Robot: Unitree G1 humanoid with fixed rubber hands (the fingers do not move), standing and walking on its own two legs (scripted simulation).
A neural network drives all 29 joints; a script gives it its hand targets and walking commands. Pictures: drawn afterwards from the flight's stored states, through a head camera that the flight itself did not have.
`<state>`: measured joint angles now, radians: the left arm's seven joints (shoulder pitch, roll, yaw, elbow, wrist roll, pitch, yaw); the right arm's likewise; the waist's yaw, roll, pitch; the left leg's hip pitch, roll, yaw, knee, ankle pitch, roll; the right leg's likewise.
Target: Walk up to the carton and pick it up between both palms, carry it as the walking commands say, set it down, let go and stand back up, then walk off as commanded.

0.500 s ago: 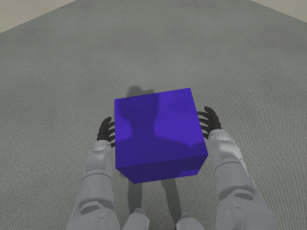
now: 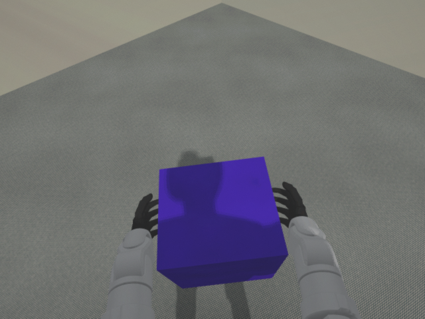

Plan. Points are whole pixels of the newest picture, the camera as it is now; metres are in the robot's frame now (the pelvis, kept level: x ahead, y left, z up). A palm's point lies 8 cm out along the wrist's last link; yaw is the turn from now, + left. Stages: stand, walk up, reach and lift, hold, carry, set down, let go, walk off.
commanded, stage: reach and lift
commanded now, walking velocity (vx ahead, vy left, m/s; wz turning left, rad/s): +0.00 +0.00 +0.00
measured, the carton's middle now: (219, 227) +0.34 +0.03 -0.07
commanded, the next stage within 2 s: hold in 1.80 s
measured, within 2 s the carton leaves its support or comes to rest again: neither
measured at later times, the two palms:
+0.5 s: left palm (132, 227) +0.28 +0.19 +0.04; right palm (305, 214) +0.31 -0.12 +0.05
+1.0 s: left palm (136, 225) +0.28 +0.17 +0.05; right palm (315, 214) +0.30 -0.13 +0.07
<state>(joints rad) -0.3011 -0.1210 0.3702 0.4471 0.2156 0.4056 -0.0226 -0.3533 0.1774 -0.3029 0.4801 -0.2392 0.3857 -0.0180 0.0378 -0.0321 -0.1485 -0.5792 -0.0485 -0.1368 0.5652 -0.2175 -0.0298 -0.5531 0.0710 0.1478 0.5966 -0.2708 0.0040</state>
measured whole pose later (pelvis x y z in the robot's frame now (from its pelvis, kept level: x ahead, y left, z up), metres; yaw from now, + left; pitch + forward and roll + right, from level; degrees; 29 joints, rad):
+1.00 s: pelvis +0.00 +0.00 +0.02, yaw +1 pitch -6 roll +0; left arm -0.26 -0.13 0.29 0.26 0.25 0.74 -0.02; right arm -0.32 0.17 -0.25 0.30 -0.26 0.72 0.00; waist 0.01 -0.01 0.00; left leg -0.10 -0.03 -0.14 0.37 -0.17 -0.02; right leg -0.06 0.05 0.13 0.38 -0.21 0.00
